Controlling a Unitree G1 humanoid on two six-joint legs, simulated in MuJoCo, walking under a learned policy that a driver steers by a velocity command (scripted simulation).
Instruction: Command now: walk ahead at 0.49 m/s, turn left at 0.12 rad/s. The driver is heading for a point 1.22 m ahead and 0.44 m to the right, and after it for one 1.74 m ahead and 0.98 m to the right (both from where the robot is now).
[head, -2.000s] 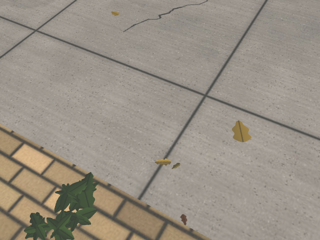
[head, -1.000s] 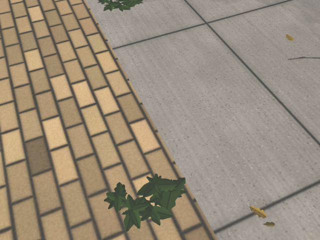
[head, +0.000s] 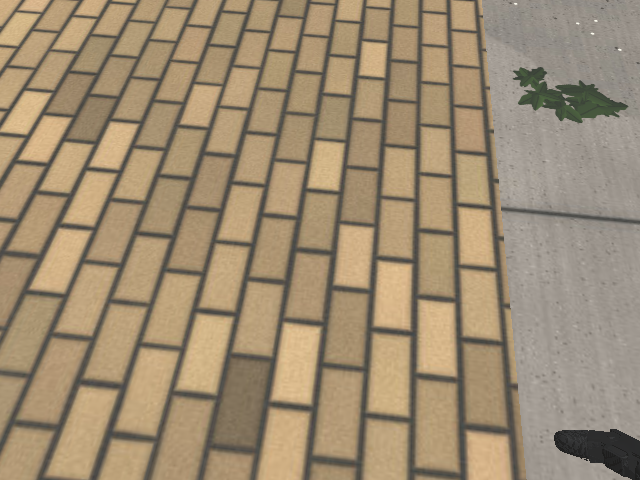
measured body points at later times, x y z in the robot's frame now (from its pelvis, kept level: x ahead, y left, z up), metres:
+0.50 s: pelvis +0.28 -0.03 +0.00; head +0.31 -0.04 +0.45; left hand +0.51 +0.19 -0.08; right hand +0.28 -0.33 -0.12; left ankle +0.11 +0.11 -0.72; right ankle +0.41 -0.13 -0.72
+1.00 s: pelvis +0.58 -0.07 +0.01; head +0.60 -0.08 +0.46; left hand +0.70 +0.21 -0.11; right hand +0.72 -0.37 -0.05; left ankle +0.73 +0.00 -0.72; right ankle +0.41 -0.13 -0.72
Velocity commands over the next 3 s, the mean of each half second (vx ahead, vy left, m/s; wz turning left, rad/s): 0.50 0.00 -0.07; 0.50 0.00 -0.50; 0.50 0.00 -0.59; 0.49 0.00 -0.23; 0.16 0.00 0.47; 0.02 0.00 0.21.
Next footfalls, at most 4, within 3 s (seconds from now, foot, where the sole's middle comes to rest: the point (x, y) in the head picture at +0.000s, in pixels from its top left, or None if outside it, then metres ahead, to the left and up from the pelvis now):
0.50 right None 0.45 -0.14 -0.76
1.00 left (357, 335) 0.77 -0.01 -0.76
1.50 right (518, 310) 0.86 -0.39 -0.76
2.04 left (528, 196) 1.24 -0.46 -0.76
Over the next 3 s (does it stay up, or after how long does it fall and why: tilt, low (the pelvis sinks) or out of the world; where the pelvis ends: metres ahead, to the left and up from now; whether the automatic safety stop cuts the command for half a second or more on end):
stays up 1.16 -0.51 0.02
